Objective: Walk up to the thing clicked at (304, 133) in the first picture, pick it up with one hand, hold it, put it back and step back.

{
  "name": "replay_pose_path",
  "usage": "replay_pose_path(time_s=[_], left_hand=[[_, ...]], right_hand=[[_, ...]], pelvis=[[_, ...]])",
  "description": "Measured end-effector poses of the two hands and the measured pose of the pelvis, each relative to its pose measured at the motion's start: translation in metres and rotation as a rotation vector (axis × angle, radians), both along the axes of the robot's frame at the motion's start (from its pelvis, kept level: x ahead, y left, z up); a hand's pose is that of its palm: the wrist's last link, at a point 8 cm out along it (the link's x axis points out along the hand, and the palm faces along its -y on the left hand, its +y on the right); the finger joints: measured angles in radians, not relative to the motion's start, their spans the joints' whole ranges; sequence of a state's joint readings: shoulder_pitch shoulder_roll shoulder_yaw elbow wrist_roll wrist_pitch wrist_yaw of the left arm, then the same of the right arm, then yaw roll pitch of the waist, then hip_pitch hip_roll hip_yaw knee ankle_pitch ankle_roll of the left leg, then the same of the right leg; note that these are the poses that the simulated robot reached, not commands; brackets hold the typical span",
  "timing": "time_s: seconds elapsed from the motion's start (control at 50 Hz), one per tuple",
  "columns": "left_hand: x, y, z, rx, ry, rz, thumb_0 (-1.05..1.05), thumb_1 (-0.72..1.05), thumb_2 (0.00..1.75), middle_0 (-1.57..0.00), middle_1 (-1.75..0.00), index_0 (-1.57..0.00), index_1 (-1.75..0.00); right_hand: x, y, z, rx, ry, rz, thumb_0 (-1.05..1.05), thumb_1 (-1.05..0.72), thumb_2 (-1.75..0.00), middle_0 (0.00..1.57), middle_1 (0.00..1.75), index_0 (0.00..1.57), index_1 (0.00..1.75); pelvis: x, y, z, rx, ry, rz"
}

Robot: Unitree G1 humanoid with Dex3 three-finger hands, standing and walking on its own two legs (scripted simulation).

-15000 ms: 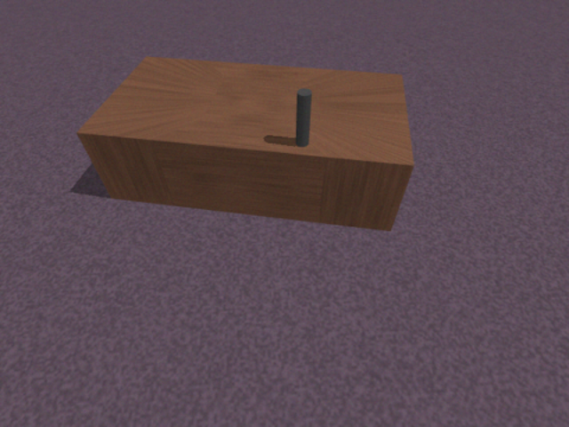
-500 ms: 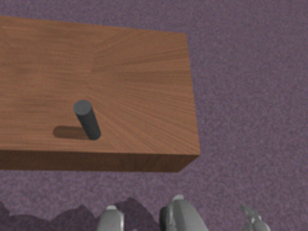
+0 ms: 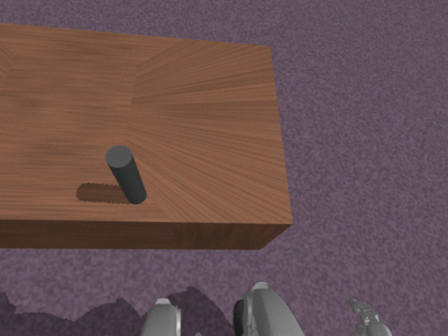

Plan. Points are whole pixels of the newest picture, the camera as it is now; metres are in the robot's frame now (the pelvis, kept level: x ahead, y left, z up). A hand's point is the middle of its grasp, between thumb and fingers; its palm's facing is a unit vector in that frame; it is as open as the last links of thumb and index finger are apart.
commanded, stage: approach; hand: left
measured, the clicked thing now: (129, 178) +0.47 +0.19 -0.18
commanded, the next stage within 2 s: close in in 0.56 s
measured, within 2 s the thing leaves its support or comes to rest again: neither
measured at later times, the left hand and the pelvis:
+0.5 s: hand (54, 198) +0.40 +0.31 -0.11, palm faces +0.10 -0.99 +0.06, open 17.7 cm; pelvis -0.02 +0.00 -0.10, yaw +0 degrees
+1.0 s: hand (116, 197) +0.43 +0.22 -0.20, palm faces +0.12 -0.99 -0.02, open 17.6 cm; pelvis -0.07 +0.00 -0.21, yaw +0 degrees
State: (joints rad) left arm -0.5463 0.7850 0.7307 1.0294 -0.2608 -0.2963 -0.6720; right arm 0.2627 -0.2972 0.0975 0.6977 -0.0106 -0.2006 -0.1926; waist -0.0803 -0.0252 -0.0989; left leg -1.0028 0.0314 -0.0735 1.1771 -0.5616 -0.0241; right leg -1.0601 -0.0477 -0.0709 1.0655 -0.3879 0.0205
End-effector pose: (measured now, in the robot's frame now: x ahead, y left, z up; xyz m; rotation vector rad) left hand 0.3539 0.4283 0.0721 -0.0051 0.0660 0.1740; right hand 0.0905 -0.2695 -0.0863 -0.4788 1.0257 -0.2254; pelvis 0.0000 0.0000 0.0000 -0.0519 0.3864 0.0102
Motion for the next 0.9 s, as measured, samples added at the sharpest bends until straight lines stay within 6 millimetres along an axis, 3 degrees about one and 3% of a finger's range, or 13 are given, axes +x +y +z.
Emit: replay_pose_path(time_s=[0.16,0.3,0.4,0.54,0.74,0.9], left_hand=[[-0.002,-0.002,-0.014,-0.015,0.012,-0.008,-0.01,-0.48,0.00,-0.05,-0.05,-0.07,-0.02],[0.003,-0.020,-0.066,-0.048,0.049,-0.035,-0.01,-0.56,0.00,-0.05,-0.04,-0.07,-0.01],[0.011,-0.044,-0.127,-0.066,0.044,-0.062,-0.01,-0.59,0.00,-0.05,-0.04,-0.07,-0.02],[0.019,-0.074,-0.203,-0.052,0.011,-0.081,-0.01,-0.60,0.00,-0.04,-0.07,-0.07,-0.04],[0.039,-0.134,-0.253,-0.048,-0.010,-0.142,-0.01,-0.61,0.02,-0.03,-0.11,-0.06,-0.08],[0.048,-0.154,-0.278,-0.018,-0.054,-0.069,-0.01,-0.61,0.01,-0.04,-0.12,-0.08,-0.08]], right_hand=[[0.001,-0.002,-0.001,-0.008,0.009,0.008,0.01,-0.90,-0.89,0.21,0.30,0.21,0.30],[0.002,-0.005,-0.019,-0.016,0.024,0.044,0.01,-0.89,-0.89,0.21,0.30,0.20,0.30],[-0.001,-0.008,-0.052,-0.021,0.052,0.074,0.01,-0.89,-0.89,0.21,0.30,0.20,0.30],[-0.011,-0.006,-0.117,-0.008,0.098,0.088,0.01,-0.90,-0.89,0.21,0.30,0.20,0.30],[-0.036,0.006,-0.193,0.076,0.102,0.059,0.01,-0.91,-0.90,0.21,0.30,0.20,0.30],[-0.073,0.002,-0.232,0.111,0.160,0.031,0.01,-0.92,-0.89,0.21,0.30,0.20,0.30]], pelvis=[[0.000,0.001,-0.002,0.001,0.010,0.001],[-0.006,0.001,-0.021,0.002,0.061,0.001],[-0.014,0.000,-0.054,-0.001,0.125,0.000],[-0.025,-0.001,-0.111,-0.003,0.186,-0.006],[-0.049,-0.003,-0.170,0.012,0.211,-0.009],[-0.067,-0.005,-0.207,0.019,0.201,-0.012]])
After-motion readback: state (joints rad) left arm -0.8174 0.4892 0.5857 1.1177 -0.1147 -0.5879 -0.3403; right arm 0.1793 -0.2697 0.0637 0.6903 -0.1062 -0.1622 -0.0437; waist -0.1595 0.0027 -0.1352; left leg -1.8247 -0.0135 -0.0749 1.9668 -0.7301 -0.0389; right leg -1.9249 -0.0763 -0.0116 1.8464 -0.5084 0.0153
